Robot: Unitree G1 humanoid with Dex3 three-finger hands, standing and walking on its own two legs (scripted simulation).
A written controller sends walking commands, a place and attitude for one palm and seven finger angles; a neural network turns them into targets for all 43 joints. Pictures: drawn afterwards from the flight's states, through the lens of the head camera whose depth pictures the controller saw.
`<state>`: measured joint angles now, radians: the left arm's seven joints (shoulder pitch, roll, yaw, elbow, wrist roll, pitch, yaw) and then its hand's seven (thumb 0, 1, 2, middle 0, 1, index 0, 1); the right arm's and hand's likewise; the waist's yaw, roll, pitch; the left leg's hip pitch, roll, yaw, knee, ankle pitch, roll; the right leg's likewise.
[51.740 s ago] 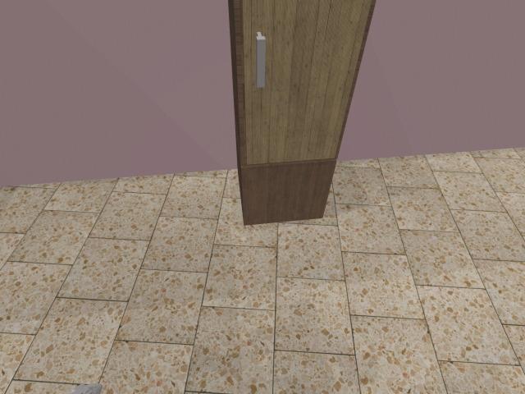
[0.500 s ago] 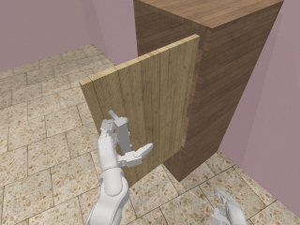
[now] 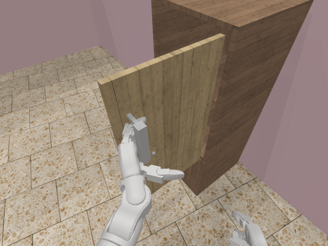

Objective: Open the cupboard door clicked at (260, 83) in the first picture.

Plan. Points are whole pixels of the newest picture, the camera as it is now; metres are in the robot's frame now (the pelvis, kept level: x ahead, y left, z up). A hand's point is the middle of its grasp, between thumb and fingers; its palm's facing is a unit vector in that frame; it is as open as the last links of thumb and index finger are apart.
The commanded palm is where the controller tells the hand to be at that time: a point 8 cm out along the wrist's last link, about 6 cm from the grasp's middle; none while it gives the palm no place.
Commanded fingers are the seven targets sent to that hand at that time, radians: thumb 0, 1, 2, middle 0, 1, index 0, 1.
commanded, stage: slide the hand sideways off the handle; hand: left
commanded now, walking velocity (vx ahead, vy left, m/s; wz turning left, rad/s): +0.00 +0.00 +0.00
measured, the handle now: (138, 139) +0.35 +0.10 +0.09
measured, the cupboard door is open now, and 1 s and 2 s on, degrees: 91 93 93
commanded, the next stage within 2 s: draw the hand back to the body in 1.20 s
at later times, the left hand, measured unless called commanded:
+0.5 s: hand (146, 169) +0.27 +0.07 +0.09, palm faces -0.12 -0.99 -0.01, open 16.3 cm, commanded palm +0.24 +0.13 +0.09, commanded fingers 0.00 -0.50 0.30 -0.15 -0.30 -0.15 -0.30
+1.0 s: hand (122, 186) +0.23 +0.11 +0.08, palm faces -0.06 -1.00 -0.04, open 16.1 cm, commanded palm +0.20 +0.18 +0.09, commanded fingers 0.00 -0.50 0.30 -0.15 -0.30 -0.15 -0.30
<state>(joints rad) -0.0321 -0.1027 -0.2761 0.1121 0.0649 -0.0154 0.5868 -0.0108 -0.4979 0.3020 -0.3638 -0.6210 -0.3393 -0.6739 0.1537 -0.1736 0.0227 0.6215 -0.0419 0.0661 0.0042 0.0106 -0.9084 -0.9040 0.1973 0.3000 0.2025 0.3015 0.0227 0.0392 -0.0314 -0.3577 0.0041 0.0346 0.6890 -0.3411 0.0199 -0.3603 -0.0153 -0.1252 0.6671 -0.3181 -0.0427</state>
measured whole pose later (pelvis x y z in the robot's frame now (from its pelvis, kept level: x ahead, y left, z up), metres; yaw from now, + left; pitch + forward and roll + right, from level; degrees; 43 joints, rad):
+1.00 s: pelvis +0.03 -0.01 -0.01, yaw -1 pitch +4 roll +0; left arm 0.49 0.16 -0.06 -0.29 -0.15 -0.17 -0.11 -0.01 -0.50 0.30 -0.19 -0.32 -0.20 -0.32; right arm 0.24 -0.22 0.04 0.50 0.02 -0.15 -0.03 0.01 -0.91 -0.90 0.20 0.30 0.20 0.30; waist 0.02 0.05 -0.06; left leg -0.40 0.02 0.04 0.74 -0.41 0.01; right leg -0.41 0.00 -0.12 0.73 -0.38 -0.05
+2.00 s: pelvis +0.02 +0.02 +0.01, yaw -1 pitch -3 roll -1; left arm 0.55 0.29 0.14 -0.41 -0.07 -0.06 0.07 -0.01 -0.25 0.41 -0.17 -0.31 -0.16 -0.30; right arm 0.21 -0.22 0.05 0.59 0.00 -0.21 -0.08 0.01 -0.91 -0.90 0.20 0.30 0.20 0.30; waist 0.06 0.05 0.01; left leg -0.18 0.00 0.04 0.56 -0.32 0.04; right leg -0.17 0.00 -0.11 0.49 -0.27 -0.02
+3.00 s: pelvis +0.02 +0.01 +0.02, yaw -2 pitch -6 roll -1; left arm 0.46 0.33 0.31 -0.36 -0.06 -0.10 0.12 0.02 0.89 0.90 -0.21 -0.31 -0.21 -0.30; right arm 0.18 -0.22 0.01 0.67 0.00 -0.12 -0.06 0.01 -0.91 -0.90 0.20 0.30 0.20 0.30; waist 0.08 0.07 0.05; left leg -0.04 0.01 0.06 0.39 -0.24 0.02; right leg -0.04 0.02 -0.09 0.34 -0.20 -0.03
